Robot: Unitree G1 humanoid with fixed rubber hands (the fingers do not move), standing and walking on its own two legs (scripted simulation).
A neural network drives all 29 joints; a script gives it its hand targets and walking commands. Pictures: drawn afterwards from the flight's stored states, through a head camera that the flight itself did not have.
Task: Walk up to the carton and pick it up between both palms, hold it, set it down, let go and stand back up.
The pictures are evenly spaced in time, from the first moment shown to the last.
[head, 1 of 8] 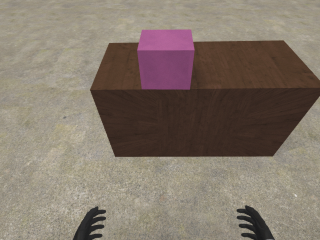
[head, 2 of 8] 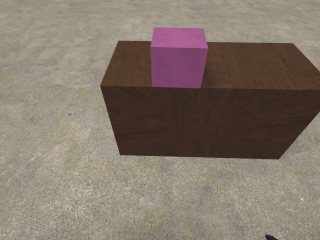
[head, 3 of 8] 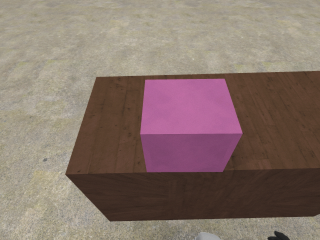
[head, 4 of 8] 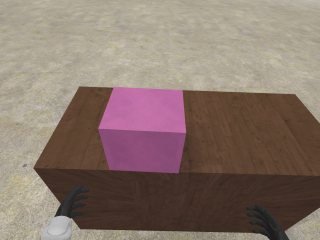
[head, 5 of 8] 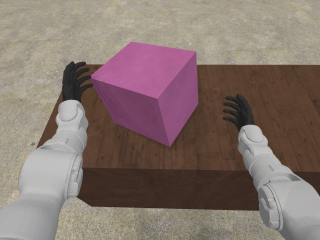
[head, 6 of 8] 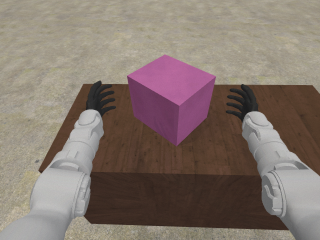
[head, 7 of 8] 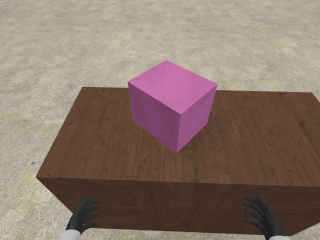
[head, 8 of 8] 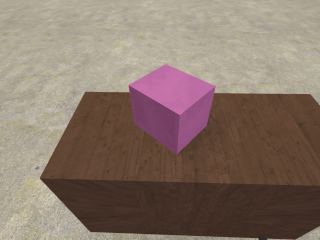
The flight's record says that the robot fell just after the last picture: no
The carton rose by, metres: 0.02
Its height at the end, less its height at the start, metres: +0.00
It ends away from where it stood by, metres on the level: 0.18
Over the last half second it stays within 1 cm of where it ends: yes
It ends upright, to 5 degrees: yes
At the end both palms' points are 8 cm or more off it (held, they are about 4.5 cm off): yes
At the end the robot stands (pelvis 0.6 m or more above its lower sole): yes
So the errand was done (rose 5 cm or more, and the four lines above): no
